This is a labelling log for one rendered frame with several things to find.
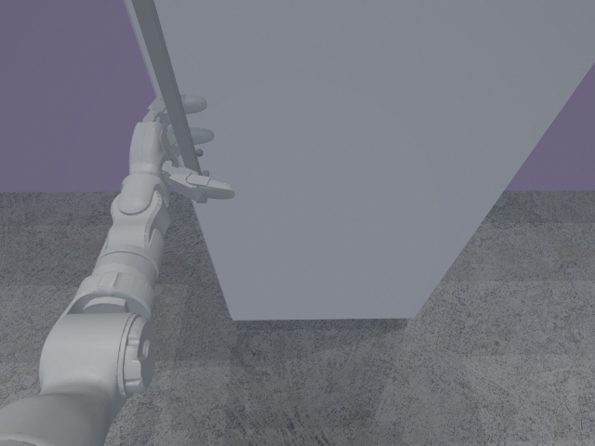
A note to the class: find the robot left forearm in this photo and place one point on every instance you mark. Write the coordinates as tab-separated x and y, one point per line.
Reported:
130	260

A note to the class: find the handle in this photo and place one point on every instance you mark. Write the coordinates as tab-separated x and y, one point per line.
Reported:
151	29

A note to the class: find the left robot upper arm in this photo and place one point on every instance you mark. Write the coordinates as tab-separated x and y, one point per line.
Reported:
93	363

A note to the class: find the fridge door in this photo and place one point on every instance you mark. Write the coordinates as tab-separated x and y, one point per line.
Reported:
365	140

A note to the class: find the left robot hand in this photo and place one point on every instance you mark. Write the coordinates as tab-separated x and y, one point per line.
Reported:
151	147

